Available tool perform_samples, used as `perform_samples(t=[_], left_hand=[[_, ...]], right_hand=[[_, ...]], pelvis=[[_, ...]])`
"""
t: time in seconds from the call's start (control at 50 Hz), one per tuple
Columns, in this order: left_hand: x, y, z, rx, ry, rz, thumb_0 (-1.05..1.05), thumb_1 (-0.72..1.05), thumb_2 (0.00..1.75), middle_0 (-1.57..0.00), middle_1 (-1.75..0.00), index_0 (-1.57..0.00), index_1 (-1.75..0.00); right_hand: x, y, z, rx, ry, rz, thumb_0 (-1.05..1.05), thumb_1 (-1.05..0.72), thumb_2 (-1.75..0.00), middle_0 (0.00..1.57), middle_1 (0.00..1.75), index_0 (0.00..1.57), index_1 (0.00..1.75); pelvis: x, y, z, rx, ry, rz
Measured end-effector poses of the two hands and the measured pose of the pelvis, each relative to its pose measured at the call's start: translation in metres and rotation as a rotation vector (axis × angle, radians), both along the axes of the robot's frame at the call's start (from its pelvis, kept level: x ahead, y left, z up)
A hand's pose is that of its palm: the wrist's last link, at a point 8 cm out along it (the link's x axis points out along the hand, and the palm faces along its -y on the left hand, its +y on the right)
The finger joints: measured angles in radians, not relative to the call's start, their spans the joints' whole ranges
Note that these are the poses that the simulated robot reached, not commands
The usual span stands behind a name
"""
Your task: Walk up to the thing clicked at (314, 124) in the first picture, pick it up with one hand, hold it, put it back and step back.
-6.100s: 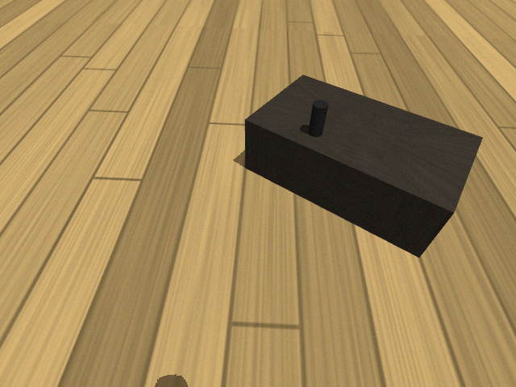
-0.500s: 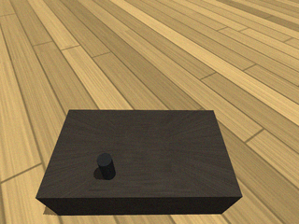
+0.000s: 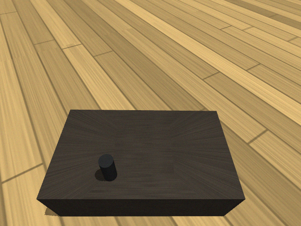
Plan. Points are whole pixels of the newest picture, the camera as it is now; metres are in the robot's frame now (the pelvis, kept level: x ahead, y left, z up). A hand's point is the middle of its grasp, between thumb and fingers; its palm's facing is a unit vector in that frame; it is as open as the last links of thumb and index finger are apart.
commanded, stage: stand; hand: left
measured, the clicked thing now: (108, 168) +0.46 +0.20 -0.37
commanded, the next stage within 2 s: go down in 0.64 s
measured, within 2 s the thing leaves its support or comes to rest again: neither
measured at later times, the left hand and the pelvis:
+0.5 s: hand out of the picture +0.07 +0.25 -0.16, palm faces -0.03 -0.94 -0.34, open 7.4 cm; pelvis +0.00 +0.00 +0.00, yaw +0 degrees
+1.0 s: hand out of the picture +0.15 +0.26 -0.15, palm faces +0.04 -0.94 -0.34, open 11.6 cm; pelvis -0.01 +0.00 -0.01, yaw +1 degrees
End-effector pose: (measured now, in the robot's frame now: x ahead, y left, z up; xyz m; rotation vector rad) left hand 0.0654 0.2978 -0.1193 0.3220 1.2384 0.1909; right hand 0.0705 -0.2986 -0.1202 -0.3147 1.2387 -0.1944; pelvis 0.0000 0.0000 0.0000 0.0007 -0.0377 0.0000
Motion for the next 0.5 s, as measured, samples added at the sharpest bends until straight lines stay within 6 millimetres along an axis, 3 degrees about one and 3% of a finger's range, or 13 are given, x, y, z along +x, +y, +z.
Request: perform_samples(t=[0.5], left_hand=[[0.0027, 0.0004, 0.0005, 0.002, -0.007, -0.001, 0.00, 0.91, 0.90, -0.21, -0.30, -0.20, -0.30]], right_hand=[[0.0022, 0.0000, 0.0007, -0.001, -0.004, 0.000, 0.00, -0.90, -0.90, 0.20, 0.30, 0.20, 0.29]], pelvis=[[0.0018, 0.0000, 0.0001, -0.001, -0.002, 0.003]])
